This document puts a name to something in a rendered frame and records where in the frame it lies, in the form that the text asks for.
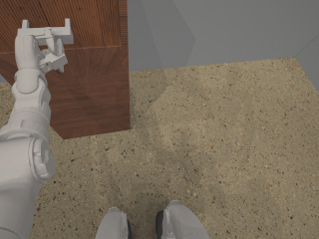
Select drawer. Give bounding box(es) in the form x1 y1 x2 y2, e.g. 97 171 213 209
0 0 120 53

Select handle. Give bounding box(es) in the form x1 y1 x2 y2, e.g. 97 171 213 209
17 18 74 46

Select left robot upper arm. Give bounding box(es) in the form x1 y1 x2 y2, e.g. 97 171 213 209
0 136 56 239

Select cabinet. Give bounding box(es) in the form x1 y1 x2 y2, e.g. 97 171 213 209
0 0 131 139

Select right robot thigh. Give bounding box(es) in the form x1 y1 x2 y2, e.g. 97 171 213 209
163 204 210 239

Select robot thigh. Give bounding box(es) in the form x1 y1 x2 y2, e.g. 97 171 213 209
163 204 210 239
95 211 129 239

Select robot left forearm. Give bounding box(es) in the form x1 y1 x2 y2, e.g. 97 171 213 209
0 68 51 143

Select left robot thigh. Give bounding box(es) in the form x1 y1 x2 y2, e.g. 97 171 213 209
95 211 129 239

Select left robot hand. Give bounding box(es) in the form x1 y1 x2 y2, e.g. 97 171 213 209
15 27 68 76

